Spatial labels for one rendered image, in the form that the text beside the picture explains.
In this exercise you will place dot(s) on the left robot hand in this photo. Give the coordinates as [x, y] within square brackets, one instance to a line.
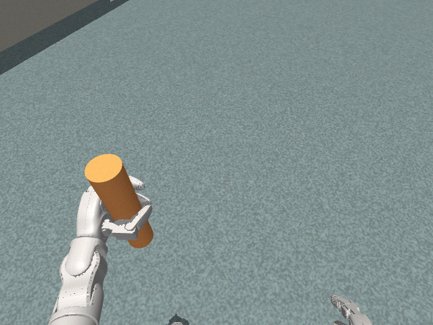
[93, 218]

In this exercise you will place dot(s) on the left robot arm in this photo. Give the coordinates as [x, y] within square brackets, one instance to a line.
[82, 271]

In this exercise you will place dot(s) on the right robot hand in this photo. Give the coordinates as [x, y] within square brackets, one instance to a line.
[350, 311]

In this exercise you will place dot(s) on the can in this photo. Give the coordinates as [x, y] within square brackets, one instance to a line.
[108, 177]

